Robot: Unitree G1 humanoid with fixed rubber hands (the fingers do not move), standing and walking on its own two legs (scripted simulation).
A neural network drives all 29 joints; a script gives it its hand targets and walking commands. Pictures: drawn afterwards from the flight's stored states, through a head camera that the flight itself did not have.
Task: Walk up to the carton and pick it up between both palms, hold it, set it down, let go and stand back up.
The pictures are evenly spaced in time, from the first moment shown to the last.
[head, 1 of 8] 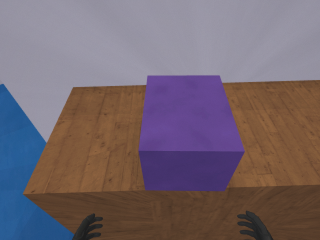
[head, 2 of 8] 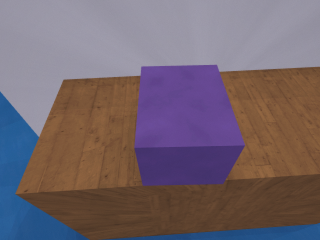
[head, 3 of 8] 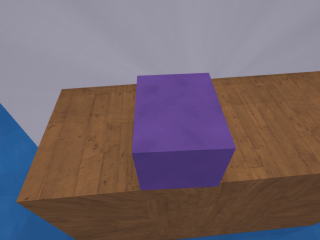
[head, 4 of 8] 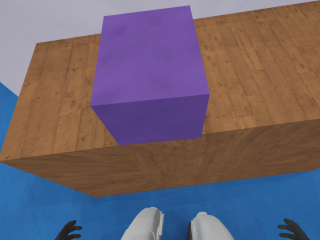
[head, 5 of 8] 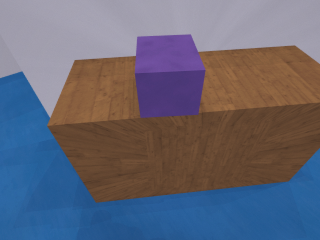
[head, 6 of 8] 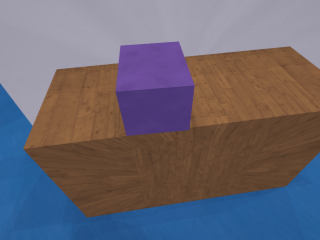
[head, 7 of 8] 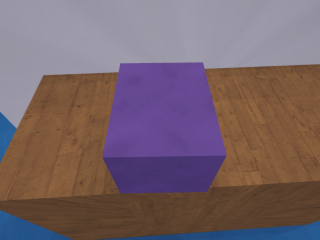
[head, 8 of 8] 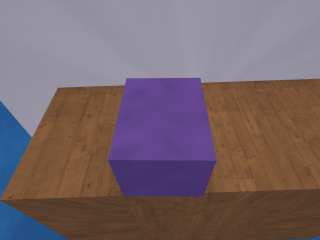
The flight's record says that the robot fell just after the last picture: no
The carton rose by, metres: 0.00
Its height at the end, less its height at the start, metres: +0.00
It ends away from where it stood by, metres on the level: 0.00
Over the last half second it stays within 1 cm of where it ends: yes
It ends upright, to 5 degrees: yes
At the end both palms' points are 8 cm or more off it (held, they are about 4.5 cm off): yes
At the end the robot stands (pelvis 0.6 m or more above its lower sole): yes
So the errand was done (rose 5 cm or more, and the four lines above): no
